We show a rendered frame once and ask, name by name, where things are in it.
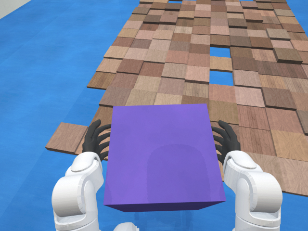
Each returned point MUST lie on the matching right robot hand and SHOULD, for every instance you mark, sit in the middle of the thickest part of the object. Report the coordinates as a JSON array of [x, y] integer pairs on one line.
[[229, 141]]

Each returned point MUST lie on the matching left robot hand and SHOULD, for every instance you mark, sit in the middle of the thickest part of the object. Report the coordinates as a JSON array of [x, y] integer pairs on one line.
[[92, 140]]

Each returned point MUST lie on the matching robot left forearm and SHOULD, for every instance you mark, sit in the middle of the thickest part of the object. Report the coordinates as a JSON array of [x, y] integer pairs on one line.
[[74, 195]]

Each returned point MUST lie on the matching carton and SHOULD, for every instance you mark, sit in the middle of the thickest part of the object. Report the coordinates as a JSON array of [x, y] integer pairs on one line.
[[162, 158]]

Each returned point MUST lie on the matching robot right forearm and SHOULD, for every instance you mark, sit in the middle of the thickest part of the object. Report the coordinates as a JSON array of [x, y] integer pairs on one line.
[[258, 197]]

